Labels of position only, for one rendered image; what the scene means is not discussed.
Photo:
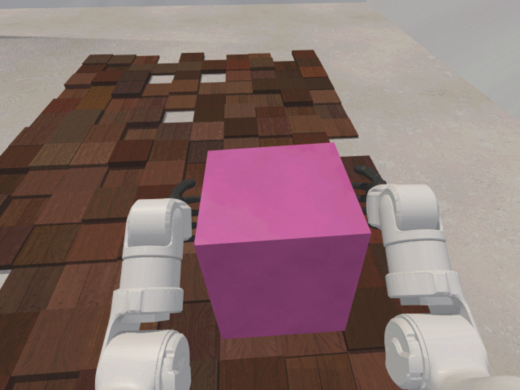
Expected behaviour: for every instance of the robot left hand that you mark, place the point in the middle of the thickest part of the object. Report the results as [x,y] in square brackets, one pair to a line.
[178,190]

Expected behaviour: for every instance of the robot right hand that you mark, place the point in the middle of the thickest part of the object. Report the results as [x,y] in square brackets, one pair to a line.
[373,176]

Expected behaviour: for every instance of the right robot forearm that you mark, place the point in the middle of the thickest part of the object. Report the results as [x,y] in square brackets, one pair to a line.
[420,273]

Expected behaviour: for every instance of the robot right upper arm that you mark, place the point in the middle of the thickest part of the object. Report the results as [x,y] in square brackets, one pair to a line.
[439,351]

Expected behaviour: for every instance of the carton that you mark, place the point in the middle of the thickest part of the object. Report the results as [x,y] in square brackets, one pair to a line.
[281,240]

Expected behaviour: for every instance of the left robot forearm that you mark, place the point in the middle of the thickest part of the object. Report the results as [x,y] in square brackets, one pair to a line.
[149,287]

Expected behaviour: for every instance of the robot left upper arm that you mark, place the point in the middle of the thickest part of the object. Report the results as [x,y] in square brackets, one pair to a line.
[145,360]

